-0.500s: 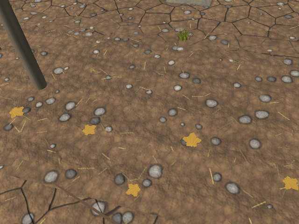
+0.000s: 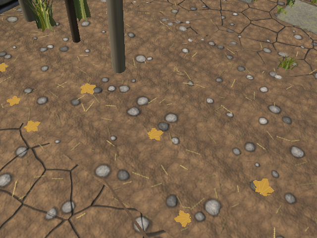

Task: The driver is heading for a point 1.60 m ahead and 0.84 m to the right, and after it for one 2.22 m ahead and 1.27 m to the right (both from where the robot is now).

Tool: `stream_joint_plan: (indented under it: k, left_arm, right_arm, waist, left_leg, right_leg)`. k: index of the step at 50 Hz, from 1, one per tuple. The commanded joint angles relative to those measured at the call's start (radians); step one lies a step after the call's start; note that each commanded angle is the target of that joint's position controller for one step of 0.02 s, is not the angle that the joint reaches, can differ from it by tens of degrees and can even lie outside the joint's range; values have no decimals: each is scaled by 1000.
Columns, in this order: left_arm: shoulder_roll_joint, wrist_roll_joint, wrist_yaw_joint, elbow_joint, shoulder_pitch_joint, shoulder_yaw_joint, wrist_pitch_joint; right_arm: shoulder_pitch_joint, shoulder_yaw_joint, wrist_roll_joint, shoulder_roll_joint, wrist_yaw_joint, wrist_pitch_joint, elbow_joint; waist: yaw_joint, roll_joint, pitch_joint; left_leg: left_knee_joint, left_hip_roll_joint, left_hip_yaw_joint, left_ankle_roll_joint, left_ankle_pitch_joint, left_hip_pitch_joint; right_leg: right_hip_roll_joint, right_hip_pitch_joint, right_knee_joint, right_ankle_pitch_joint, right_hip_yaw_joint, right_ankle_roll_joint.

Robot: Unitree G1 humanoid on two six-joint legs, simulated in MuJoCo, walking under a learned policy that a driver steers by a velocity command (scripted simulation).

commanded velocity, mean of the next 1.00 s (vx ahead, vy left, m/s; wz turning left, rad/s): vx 0.08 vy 0.00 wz -0.38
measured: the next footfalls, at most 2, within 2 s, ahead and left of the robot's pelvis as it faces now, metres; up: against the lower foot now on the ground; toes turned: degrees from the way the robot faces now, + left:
right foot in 0.28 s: +0.29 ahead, -0.09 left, +0.00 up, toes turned -4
left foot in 0.72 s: +0.32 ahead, +0.13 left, +0.00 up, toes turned -23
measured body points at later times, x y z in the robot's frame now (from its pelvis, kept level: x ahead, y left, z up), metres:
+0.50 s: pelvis +0.17 -0.01 -0.01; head +0.22 -0.02 +0.44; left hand +0.36 +0.24 -0.10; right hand +0.29 -0.30 -0.11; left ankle +0.19 +0.14 -0.68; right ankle +0.25 -0.09 -0.74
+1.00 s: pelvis +0.22 +0.04 +0.00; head +0.27 +0.04 +0.45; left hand +0.49 +0.22 -0.10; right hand +0.22 -0.27 -0.09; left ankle +0.28 +0.14 -0.74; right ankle +0.15 -0.09 -0.67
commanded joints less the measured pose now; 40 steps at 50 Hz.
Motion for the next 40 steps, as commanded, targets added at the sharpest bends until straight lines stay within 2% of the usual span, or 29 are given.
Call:
stream_joint_plan:
  k: [1, 3, 4, 6, 7, 9, 11, 13, 14, 15, 16, 17, 18, 19, 20, 22, 23, 25, 27, 29, 32, 33, 35, 36, 37, 38, 39, 40]
  left_arm:
    - [88, 17, -15, -57, -16, 15, -15]
    - [53, 7, -12, -54, -32, 0, -3]
    - [33, 4, -9, -64, -65, -10, -2]
    - [-3, -1, -17, -85, -147, -29, -7]
    - [-11, -3, -23, -93, -173, -33, -7]
    - [5, -7, -36, -104, -175, -29, -7]
    - [40, -6, -42, -118, -157, -15, -8]
    - [79, 5, -45, -110, -59, 5, -9]
    - [106, 5, -40, -92, 37, 20, -13]
    - [174, 10, -25, -99, 116, 36, -13]
    - [229, 21, -17, -122, 72, 31, -9]
    - [165, 9, -11, -145, 62, 23, 8]
    - [133, 0, -5, -169, -8, 18, 21]
    - [97, -15, 2, -175, -54, 9, 38]
    - [83, -19, 8, -189, -82, 3, 51]
    - [98, -2, 11, -206, -122, 12, 67]
    - [105, 4, 15, -206, -119, 16, 70]
    - [126, 3, 29, -203, -97, 26, 76]
    - [138, -6, 42, -209, -96, 32, 87]
    - [139, -8, 49, -218, -103, 34, 99]
    - [136, -10, 52, -225, -99, 33, 113]
    - [133, -12, 54, -226, -100, 33, 117]
    - [126, -22, 58, -230, -113, 30, 125]
    - [100, -23, 60, -231, -96, 22, 125]
    - [54, -20, 56, -255, -100, 11, 120]
    - [102, -16, 50, -269, -96, 27, 105]
    - [159, -12, 46, -239, -60, 46, 101]
    - [158, -18, 45, -208, -33, 52, 108]
  right_arm:
    - [-55, -27, -13, -128, -22, -17, -53]
    - [-55, -24, -21, -132, -38, -20, -27]
    - [-57, -22, -20, -132, -46, -20, -13]
    - [-27, -20, -19, -132, -58, -20, 20]
    - [-1, -21, -20, -141, -60, -20, 39]
    - [17, -24, -21, -151, -59, -22, 64]
    - [-16, -30, -13, -159, -60, -18, 68]
    - [-48, -37, -1, -164, -70, -4, 58]
    - [-67, -36, -4, -162, -74, 2, 47]
    - [-54, -30, -28, -148, -75, -3, 20]
    - [120, -1, -65, -51, -54, -10, 21]
    - [115, -10, -42, -138, -33, -14, 45]
    - [9, -18, -8, -162, -29, -4, 15]
    - [-46, -15, -13, -147, -36, 11, 4]
    - [-71, -16, -22, -141, -45, 28, -2]
    - [-48, -11, -29, -107, -50, 49, 3]
    - [-35, -7, -31, -87, -55, 49, 13]
    - [-32, -4, -35, -77, -64, 43, 22]
    - [-56, -4, -31, -81, -66, 40, 21]
    - [-82, -10, -27, -91, -65, 35, 15]
    - [-98, -17, -19, -97, -56, 18, 8]
    - [-95, -21, -16, -99, -54, 11, 9]
    - [-44, -30, -13, -99, -47, 0, 28]
    - [-12, -45, -22, -143, -49, -2, 34]
    - [-21, -69, -51, -246, -55, 6, 28]
    - [-43, -72, -81, -242, -51, 6, 20]
    - [-94, -53, -72, -180, -55, 1, -10]
    - [-133, -43, -53, -141, -60, 1, -18]
  waist:
    - [5, 147, -36]
    - [4, 121, -29]
    - [-4, 114, -14]
    - [-44, 123, 4]
    - [-61, 125, 3]
    - [-66, 133, -9]
    - [-45, 144, -9]
    - [4, 141, -50]
    - [57, 108, -93]
    - [83, -18, -193]
    - [-41, -244, -343]
    - [12, -133, -455]
    - [21, -72, -310]
    - [3, 36, -191]
    - [-16, 59, -113]
    - [-55, -7, -54]
    - [-56, -35, -61]
    - [-46, -52, -105]
    - [-32, -57, -128]
    - [-22, -77, -124]
    - [-9, -98, -116]
    - [-12, -102, -110]
    - [-48, -107, -103]
    - [-50, -63, -110]
    - [-22, 180, -68]
    - [-19, 341, -60]
    - [-9, 243, -67]
    - [6, 184, -60]
  left_leg:
    - [-203, 237, -204, 166, 682, 213]
    - [-215, 213, -109, 142, 801, 164]
    - [-221, 191, -59, 118, 793, 135]
    - [-216, 162, 4, 73, 758, 115]
    - [-211, 172, 8, 66, 740, 129]
    - [-187, 212, 1, 72, 736, 157]
    - [-119, 242, -2, 80, 801, 195]
    - [34, 233, 3, 67, 944, 224]
    - [197, 188, 33, 37, 940, 205]
    - [500, 95, 73, -24, 607, 51]
    - [876, -95, -1, -107, -384, -285]
    - [954, -55, -161, -103, -357, -331]
    - [946, -17, -147, -98, -280, -400]
    - [873, 22, -123, -94, -216, -413]
    - [789, 45, -114, -96, -178, -386]
    - [590, 43, -78, -102, -148, -260]
    - [524, 33, -62, -112, -154, -221]
    - [433, 31, -68, -128, -129, -189]
    - [372, 32, -79, -131, -70, -172]
    - [321, 28, -87, -132, -40, -165]
    - [220, 16, -89, -121, -44, -144]
    - [162, 11, -86, -113, -36, -125]
    - [-43, 6, -60, -83, 58, -7]
    - [-109, 102, -126, -47, 83, 98]
    - [-180, 309, -355, 67, 131, 150]
    - [-220, 450, -528, 196, 262, 87]
    - [-195, 439, -472, 207, 321, 82]
    - [-166, 373, -359, 160, 346, 86]
  right_leg:
    - [-30, -210, -38, 152, 14, 19]
    - [-8, -146, -129, 235, -5, 33]
    - [4, -109, -224, 292, -12, 29]
    - [37, -39, -420, 429, -34, 11]
    - [51, -19, -480, 469, -37, 3]
    - [70, 19, -522, 466, -26, -21]
    - [84, 18, -529, 372, -16, -54]
    - [131, 107, -561, 289, -44, -87]
    - [153, 233, -651, 384, -49, -115]
    - [8, 468, -659, 784, 155, -185]
    - [-271, 779, -638, 1086, 593, -419]
    - [-267, 791, -724, 766, 674, -441]
    - [-222, 671, -763, 525, 583, -394]
    - [-173, 525, -802, 355, 505, -330]
    - [-143, 384, -837, 266, 466, -300]
    - [-55, 207, -878, 219, 384, -258]
    - [-39, 184, -877, 268, 356, -259]
    - [-38, 201, -855, 304, 349, -270]
    - [-38, 204, -854, 203, 372, -261]
    - [-32, 202, -855, 105, 407, -245]
    - [-27, 234, -833, 58, 461, -222]
    - [-22, 243, -820, 60, 478, -211]
    - [16, 221, -767, 74, 471, -170]
    - [59, 150, -695, 10, 436, -126]
    - [184, -33, -491, -140, 262, -61]
    - [221, -97, -232, -266, 153, -16]
    - [174, -93, -76, -216, 179, 12]
    - [164, -93, -15, -159, 164, 31]
Velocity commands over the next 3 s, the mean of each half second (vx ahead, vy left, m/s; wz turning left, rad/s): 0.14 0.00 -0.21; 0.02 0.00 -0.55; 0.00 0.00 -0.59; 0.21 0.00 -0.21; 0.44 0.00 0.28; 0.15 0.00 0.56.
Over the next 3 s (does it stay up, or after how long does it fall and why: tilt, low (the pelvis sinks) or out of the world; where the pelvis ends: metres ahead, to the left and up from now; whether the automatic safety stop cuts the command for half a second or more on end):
stays up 0.54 -0.38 -0.01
